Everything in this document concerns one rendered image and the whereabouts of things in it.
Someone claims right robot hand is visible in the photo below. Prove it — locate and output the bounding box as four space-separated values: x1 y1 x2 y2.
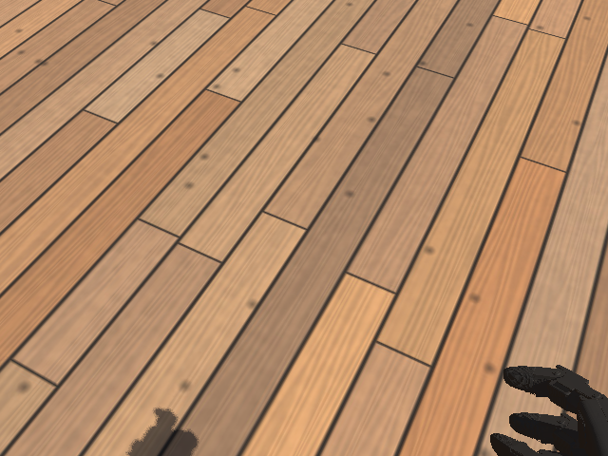
490 365 608 456

